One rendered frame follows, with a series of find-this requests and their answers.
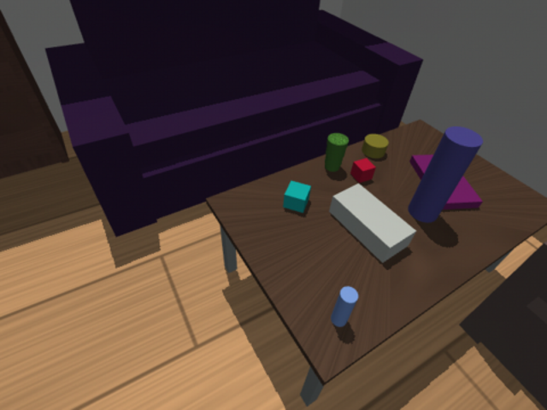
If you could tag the armchair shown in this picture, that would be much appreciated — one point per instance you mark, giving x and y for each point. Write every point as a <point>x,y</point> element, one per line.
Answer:
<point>512,323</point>

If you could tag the coffee table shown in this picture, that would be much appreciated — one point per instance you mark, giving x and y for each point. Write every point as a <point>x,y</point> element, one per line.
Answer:
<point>301,261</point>

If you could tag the bookshelf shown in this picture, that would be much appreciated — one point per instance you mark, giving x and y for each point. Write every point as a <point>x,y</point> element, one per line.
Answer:
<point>29,136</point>

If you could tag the sofa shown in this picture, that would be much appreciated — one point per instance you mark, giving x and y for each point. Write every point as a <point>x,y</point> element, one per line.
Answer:
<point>169,102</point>

